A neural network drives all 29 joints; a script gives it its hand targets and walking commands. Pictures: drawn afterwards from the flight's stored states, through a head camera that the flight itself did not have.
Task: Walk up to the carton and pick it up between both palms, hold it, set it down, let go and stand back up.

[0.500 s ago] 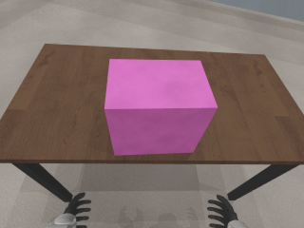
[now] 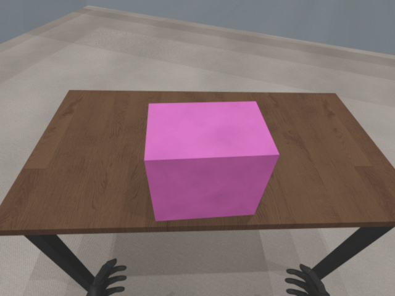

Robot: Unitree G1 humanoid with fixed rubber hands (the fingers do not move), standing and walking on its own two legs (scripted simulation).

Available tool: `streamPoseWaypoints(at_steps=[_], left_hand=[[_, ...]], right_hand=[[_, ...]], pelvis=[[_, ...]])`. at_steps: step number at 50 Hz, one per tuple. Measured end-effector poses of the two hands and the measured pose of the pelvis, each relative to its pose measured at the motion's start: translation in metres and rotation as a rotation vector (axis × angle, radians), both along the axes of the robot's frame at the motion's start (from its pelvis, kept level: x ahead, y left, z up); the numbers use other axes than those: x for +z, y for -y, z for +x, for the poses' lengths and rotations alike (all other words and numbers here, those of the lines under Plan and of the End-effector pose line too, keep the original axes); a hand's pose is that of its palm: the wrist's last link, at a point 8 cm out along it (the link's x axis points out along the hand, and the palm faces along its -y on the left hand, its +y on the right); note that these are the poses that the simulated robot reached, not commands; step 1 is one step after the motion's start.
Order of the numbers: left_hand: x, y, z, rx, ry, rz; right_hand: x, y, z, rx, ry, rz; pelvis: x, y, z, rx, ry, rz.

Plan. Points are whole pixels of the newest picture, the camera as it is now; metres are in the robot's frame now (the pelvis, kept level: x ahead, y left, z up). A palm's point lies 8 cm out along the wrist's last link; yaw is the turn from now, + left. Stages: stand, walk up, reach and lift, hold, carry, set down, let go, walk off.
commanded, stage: reach and lift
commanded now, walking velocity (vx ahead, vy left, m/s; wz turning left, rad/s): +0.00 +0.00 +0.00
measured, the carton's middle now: (204, 162) +0.43 +0.01 +0.03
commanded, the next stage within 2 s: none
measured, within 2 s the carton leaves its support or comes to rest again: neither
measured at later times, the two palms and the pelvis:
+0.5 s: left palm (94, 278) +0.17 +0.21 -0.02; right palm (329, 284) +0.18 -0.23 -0.02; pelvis +0.02 -0.01 +0.00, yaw +0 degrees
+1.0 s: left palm (89, 240) +0.23 +0.22 +0.02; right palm (322, 238) +0.25 -0.22 +0.03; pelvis +0.03 +0.00 +0.00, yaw +2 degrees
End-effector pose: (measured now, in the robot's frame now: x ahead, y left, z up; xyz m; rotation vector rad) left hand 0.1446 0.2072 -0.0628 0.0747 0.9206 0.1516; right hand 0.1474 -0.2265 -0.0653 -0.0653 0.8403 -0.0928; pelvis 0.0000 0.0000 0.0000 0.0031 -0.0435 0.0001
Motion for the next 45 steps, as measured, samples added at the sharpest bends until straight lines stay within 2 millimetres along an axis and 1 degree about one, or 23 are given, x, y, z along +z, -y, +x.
streamPoseWaypoints(at_steps=[6, 10, 15, 22, 29, 33, 38, 45], left_hand=[[0.008, 0.002, 0.007, -0.006, 0.048, -0.001], [0.017, 0.003, 0.014, -0.005, 0.112, 0.007], [0.021, 0.001, 0.018, 0.001, 0.152, 0.008], [0.036, -0.001, 0.026, 0.005, 0.249, 0.01], [0.046, -0.003, 0.034, 0.004, 0.304, 0.002], [0.058, -0.011, 0.048, 0.037, 0.407, 0.005], [0.068, -0.016, 0.064, 0.033, 0.476, 0.009], [0.08, -0.018, 0.076, 0.022, 0.557, 0.007]], right_hand=[[0.008, 0.003, 0.003, 0.0, 0.046, 0.001], [0.017, 0.006, 0.009, 0.004, 0.1, 0.0], [0.024, 0.007, 0.015, 0.005, 0.144, -0.001], [0.041, 0.007, 0.028, 0.015, 0.239, 0.0], [0.053, 0.01, 0.039, 0.013, 0.296, 0.0], [0.066, 0.008, 0.054, 0.034, 0.379, -0.013], [0.073, -0.001, 0.073, 0.044, 0.44, 0.016], [0.086, -0.005, 0.09, 0.041, 0.526, 0.029]], pelvis=[[0.001, 0.002, 0.004, -0.004, 0.011, -0.001], [0.001, 0.004, 0.006, -0.007, 0.011, -0.001], [0.001, 0.006, 0.01, -0.006, 0.014, -0.002], [0.001, 0.009, 0.015, -0.004, 0.011, -0.004], [0.001, 0.009, 0.019, -0.002, 0.005, -0.007], [0.0, 0.01, 0.02, 0.006, -0.006, -0.005], [0.0, 0.008, 0.023, 0.019, -0.011, -0.007], [0.0, 0.005, 0.031, 0.031, -0.007, -0.011]])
